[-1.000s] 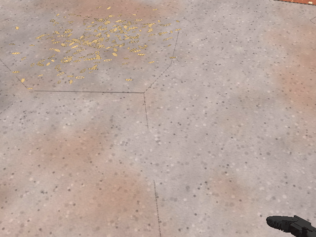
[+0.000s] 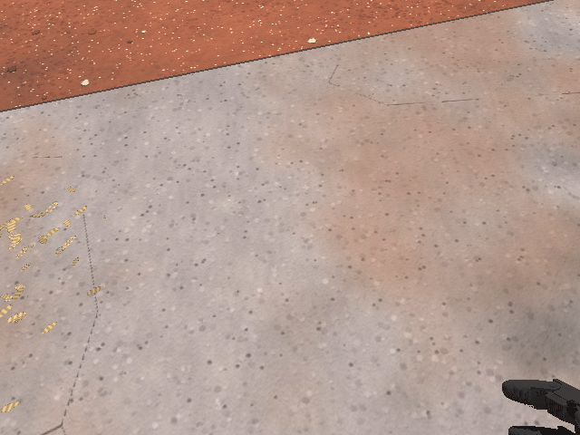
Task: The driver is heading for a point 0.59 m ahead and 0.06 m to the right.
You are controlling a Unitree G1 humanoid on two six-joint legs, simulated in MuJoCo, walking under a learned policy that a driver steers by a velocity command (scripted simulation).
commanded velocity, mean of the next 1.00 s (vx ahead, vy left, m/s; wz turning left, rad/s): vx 0.43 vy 0.00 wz -0.40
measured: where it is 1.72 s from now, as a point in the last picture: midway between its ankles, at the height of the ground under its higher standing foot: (417, 390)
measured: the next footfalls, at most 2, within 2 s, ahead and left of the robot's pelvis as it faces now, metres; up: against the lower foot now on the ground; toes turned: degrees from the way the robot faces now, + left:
left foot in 0.02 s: +0.18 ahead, +0.13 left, +0.00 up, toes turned -5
right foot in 0.54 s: +0.40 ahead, -0.19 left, +0.00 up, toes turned -22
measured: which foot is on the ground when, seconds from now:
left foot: up 0.00-0.00, down 0.02-0.56, up 0.58-0.98, down 1.00-1.00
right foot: down 0.00-0.04, up 0.06-0.52, down 0.54-1.00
